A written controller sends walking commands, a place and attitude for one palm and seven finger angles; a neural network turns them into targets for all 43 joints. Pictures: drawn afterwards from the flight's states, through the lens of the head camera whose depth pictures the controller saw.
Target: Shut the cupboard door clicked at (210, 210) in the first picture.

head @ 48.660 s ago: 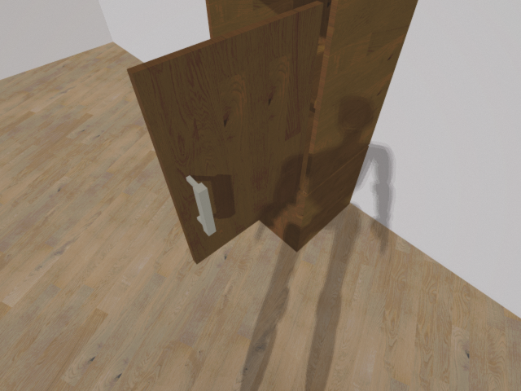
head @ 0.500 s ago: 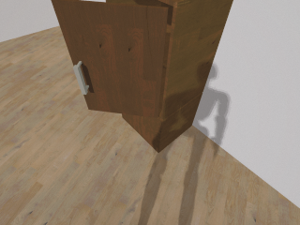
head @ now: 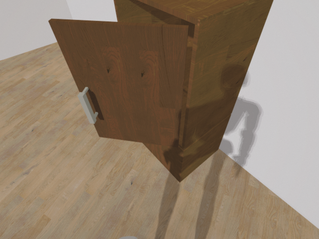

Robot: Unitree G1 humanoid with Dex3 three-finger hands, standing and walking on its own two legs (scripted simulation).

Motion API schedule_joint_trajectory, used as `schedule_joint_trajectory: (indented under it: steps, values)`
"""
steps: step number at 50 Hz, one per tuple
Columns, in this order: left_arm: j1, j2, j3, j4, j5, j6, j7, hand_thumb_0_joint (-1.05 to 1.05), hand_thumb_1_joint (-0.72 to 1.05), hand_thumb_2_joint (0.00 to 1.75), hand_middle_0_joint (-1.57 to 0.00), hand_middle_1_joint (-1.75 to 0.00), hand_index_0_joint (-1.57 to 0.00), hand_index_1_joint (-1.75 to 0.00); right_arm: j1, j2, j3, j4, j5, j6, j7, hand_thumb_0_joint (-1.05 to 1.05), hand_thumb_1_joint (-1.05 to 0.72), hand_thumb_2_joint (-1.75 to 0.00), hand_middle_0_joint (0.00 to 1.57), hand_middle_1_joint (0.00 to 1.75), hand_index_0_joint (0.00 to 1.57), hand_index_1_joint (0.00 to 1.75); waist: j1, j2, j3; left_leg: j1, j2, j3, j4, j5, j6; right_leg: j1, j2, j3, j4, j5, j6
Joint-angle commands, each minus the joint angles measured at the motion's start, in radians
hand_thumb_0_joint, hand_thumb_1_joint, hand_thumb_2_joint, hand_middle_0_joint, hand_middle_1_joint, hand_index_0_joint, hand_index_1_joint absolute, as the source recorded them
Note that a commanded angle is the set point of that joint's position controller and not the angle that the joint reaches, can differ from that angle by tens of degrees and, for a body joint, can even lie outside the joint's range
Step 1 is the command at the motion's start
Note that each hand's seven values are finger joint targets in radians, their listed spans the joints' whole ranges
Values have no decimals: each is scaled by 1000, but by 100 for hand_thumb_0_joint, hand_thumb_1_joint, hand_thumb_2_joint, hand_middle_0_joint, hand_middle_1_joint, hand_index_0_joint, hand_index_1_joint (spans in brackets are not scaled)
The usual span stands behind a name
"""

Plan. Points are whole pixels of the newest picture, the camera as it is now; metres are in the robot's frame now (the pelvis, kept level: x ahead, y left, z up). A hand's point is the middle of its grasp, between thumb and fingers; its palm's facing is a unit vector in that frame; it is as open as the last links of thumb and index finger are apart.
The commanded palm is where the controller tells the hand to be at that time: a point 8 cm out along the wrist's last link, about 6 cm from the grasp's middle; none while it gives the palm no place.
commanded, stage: take the last steps up to it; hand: left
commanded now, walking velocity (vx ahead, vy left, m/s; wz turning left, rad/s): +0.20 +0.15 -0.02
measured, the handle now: (89, 105) +0.62 +0.33 -0.08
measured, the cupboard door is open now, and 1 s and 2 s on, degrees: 40 40 40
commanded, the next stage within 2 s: come to a stop and stand still in 0.14 s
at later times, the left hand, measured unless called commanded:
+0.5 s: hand out of the picture +0.14 +0.25 -0.18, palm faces +0.04 -0.97 -0.24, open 7.4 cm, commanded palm none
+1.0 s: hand (79, 229) +0.18 +0.26 -0.17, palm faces +0.02 -0.98 -0.22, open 7.4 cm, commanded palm none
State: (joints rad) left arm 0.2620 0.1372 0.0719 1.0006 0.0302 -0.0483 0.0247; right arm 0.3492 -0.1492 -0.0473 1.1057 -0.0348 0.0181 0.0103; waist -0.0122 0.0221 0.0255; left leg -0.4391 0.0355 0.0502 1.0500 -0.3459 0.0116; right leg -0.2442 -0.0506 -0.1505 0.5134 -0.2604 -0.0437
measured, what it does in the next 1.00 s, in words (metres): walks ahead: left foot, then right foot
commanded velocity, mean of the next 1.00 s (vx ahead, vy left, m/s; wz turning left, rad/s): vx -0.06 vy -0.01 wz -0.01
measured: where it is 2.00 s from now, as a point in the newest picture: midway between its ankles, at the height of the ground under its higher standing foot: outside the picture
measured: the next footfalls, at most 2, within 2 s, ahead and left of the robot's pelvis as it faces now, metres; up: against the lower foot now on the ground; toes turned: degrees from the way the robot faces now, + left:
left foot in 0.24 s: +0.19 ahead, +0.18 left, +0.00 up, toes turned +7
right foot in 0.46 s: +0.13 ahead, -0.04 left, +0.00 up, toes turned -2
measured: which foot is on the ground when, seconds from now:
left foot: up 0.00-0.22, down 0.24-0.54, up 0.56-0.76, down 0.78-1.00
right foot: down 0.00-0.24, up 0.26-0.44, down 0.46-1.00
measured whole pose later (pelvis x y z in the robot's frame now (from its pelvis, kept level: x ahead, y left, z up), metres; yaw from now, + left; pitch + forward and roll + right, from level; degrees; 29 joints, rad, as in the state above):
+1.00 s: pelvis +0.12 +0.07 +0.00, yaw -2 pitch +0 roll +1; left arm 0.17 0.19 0.05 1.03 0.01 0.03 0.03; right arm 0.22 -0.14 -0.02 1.08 -0.02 0.02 -0.04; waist 0.01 -0.03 0.08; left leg -0.18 -0.02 0.06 0.48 -0.30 0.02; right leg -0.20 -0.02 0.00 0.54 -0.30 -0.01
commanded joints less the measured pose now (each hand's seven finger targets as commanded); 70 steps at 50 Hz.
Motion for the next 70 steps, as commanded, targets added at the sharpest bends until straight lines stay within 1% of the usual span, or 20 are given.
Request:
schedule_joint_trajectory:
  steps: [1, 7, 10, 12, 13, 18, 24, 27, 29, 33, 37, 39, 44, 49, 55, 56, 57, 59, 65, 70]
  values:
    - [97, 125, 21, -1, 1, -21, -4, 0, 90, 90, -20, -30, -20, -30, 3, -8, 2, -82, 8, -21, 11, 0, -90, -90, 20, 30, 20, 30, 15, -120, 68, -87, 66, 0, -160, 94, -21, 25, -262, 190, -345, 117, -110]
    - [124, 174, 27, 37, 4, -17, -4, 0, 90, 90, -20, -30, -20, -30, -110, -37, 6, -138, 16, -42, 21, 0, -90, -90, 20, 30, 20, 30, 43, -181, 41, 20, 27, 53, -439, 129, -20, 127, -252, 129, -225, 349, -79]
    - [105, 160, 26, 34, 0, 3, -3, 0, 90, 90, -20, -30, -20, -30, 3, -105, 1, -101, 12, -54, 13, 0, -90, -90, 20, 30, 20, 30, -15, -89, -4, 314, 6, 75, -598, 220, -7, 6, -177, 63, -60, 218, -29]
    - [145, 80, 4, 6, -3, 18, -6, 0, 90, 90, -20, -30, -20, -30, 151, -262, -34, -72, -3, -52, -11, 0, -90, -90, 20, 30, 20, 30, -59, 251, -91, 552, 308, -259, -663, 370, 137, -262, 11, -50, 333, -338, 36]
    - [94, 65, -9, -26, -3, 14, -2, 0, 90, 90, -20, -30, -20, -30, 157, -257, -28, -77, -5, -42, -23, 0, -90, -90, 20, 30, 20, 30, -73, 179, -58, 464, 370, -323, -717, 393, 203, -293, 18, 32, 464, -418, 24]
    - [124, 81, -22, 46, -18, 52, 1, 0, 90, 90, -20, -30, -20, -30, -137, -170, 17, -116, 10, -47, -58, 0, -90, -90, 20, 30, 20, 30, 28, 123, -67, 284, 274, -108, -692, 726, 147, -62, -30, 126, 236, -207, 54]
    - [132, 154, 3, 6, 7, 83, -3, 0, 90, 90, -20, -30, -20, -30, -185, -172, -21, -125, 22, 2, -51, 0, -90, -90, 20, 30, 20, 30, 42, 24, 21, 99, 175, -61, -635, 247, 61, -6, -34, 182, 29, 194, -2]
    - [78, 206, 11, -13, 6, 57, 3, 0, 90, 90, -20, -30, -20, -30, -140, -97, -20, -125, 25, 21, -42, 0, -90, -90, 20, 30, 20, 30, 20, -295, -47, 131, -26, 37, -289, -88, -16, -1, -232, 376, -151, 568, -137]
    - [42, 204, 16, -28, 6, 57, 15, 0, 90, 90, -20, -30, -20, -30, -148, -90, -24, -124, 27, 27, -44, 0, -90, -90, 20, 30, 20, 30, 24, -196, -68, 47, -34, -36, -85, -213, -20, 86, -269, 378, -107, 784, -209]
    - [12, 216, 25, -38, 5, 57, 30, 0, 90, 90, -20, -30, -20, -30, -156, -74, -12, -129, 30, 24, -44, 0, -90, -90, 20, 30, 20, 30, 34, -127, -89, 18, -24, -49, -197, -202, -42, 223, -255, 320, -47, 888, -196]
    - [-28, 202, 18, -26, -11, 61, 26, 0, 90, 90, -20, -30, -20, -30, -73, -76, -6, -91, 27, 10, -40, 0, -90, -90, 20, 30, 20, 30, 0, -137, -102, 238, -7, -30, -642, 167, -38, 160, -177, 265, 24, 660, -97]
    - [-11, 130, 1, -47, -20, 70, 21, 0, 90, 90, -20, -30, -20, -30, -100, -173, -10, -107, 9, -4, -45, 0, -90, -90, 20, 30, 20, 30, 31, 136, -80, 296, 224, -214, -689, 639, 66, 25, -19, 144, 65, 144, 29]
    - [-69, 126, -6, -32, -18, 88, 13, 0, 90, 90, -20, -30, -20, -30, -107, -157, 5, -92, 6, -18, -68, 0, -90, -90, 20, 30, 20, 30, 21, 164, -1, 312, 237, -211, -696, 886, 150, -49, 31, 174, 234, -182, 34]
    - [11, 138, -13, 17, -15, 58, 9, 0, 90, 90, -20, -30, -20, -30, -98, -140, -3, -73, 28, -23, -60, 0, -90, -90, 20, 30, 20, 30, 29, 4, -56, 299, 100, -107, -614, 519, 39, 130, -23, 218, -115, 282, 15]
    - [-16, 138, -32, 48, -22, 43, 10, 0, 90, 90, -20, -30, -20, -30, -59, -104, 15, -27, 26, -16, -47, 0, -90, -90, 20, 30, 20, 30, -4, -94, -26, 325, 56, -68, -687, 244, -2, 77, -60, 258, -167, 249, -3]
    - [90, 146, -40, 56, -8, 15, 54, 0, 90, 90, -20, -30, -20, -30, -129, -152, 8, -101, 31, -40, -38, 0, -90, -90, 20, 30, 20, 30, 35, -61, -30, 270, 81, -35, -488, 317, -14, 82, -109, 290, -97, 619, 28]
    - [61, 210, -38, 39, -14, -1, 51, 0, 90, 90, -20, -30, -20, -30, -135, -145, 17, -135, 30, -42, -36, 0, -90, -90, 20, 30, 20, 30, 0, 2, -31, 233, 41, -24, -524, 273, -22, 123, -148, 306, -58, 828, -5]
    - [49, 182, -48, 6, -27, -1, 41, 0, 90, 90, -20, -30, -20, -30, -48, -112, 15, -128, 25, -48, -38, 0, -90, -90, 20, 30, 20, 30, -16, -43, -159, 279, 42, -47, -569, 241, 3, 167, -113, 282, -18, 660, -24]
    - [25, 179, -60, -14, -16, 16, 20, 0, 90, 90, -20, -30, -20, -30, -70, -144, 13, -138, 20, -28, -24, 0, -90, -90, 20, 30, 20, 30, -9, -77, 111, 202, 32, -81, -647, 50, 11, -93, -54, 300, -193, -149, -16]
    - [36, 181, -57, -23, -15, 21, 13, 0, 90, 90, -20, -30, -20, -30, -46, -157, 15, -130, 14, -33, -22, 0, -90, -90, 20, 30, 20, 30, -9, -39, 84, 175, 39, -105, -687, -17, 18, -89, -37, 284, -182, -203, -8]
